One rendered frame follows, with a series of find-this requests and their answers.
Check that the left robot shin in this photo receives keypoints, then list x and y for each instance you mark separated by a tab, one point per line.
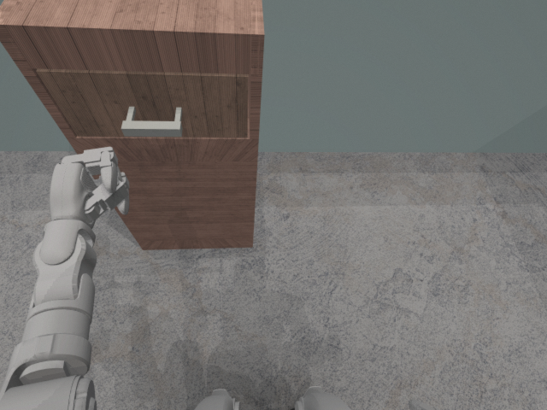
220	392

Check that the right robot thigh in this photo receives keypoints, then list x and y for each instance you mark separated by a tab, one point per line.
320	401

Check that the left robot upper arm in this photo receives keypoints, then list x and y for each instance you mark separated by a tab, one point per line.
69	393

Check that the drawer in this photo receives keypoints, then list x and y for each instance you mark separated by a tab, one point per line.
95	102

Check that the left robot forearm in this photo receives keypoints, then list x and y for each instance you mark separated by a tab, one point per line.
55	340

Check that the left robot hand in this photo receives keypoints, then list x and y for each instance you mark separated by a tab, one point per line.
73	193

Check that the cabinet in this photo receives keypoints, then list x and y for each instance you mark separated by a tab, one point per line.
184	193

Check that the handle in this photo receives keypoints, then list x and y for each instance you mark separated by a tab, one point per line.
135	128

